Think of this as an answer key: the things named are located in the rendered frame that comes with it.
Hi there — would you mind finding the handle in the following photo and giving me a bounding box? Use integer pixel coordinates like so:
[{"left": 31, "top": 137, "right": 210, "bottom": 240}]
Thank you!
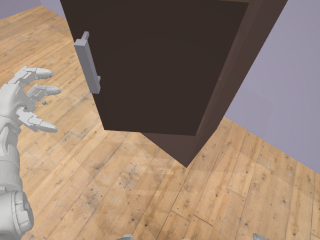
[{"left": 74, "top": 31, "right": 101, "bottom": 94}]

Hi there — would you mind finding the robot left upper arm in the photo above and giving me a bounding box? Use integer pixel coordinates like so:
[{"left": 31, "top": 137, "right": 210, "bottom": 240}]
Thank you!
[{"left": 0, "top": 190, "right": 34, "bottom": 240}]

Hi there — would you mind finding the robot left hand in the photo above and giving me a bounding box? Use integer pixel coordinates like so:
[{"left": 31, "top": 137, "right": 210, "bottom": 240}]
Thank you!
[{"left": 0, "top": 66, "right": 62, "bottom": 133}]

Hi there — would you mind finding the robot left forearm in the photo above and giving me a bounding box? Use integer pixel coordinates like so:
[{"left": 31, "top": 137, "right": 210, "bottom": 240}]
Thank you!
[{"left": 0, "top": 115, "right": 23, "bottom": 194}]

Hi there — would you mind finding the robot left shin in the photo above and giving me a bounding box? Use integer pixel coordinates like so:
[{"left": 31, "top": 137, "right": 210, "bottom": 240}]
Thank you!
[{"left": 123, "top": 234, "right": 134, "bottom": 239}]

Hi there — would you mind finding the cupboard door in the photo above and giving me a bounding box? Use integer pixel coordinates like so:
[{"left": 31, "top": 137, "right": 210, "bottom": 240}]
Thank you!
[{"left": 60, "top": 0, "right": 249, "bottom": 136}]

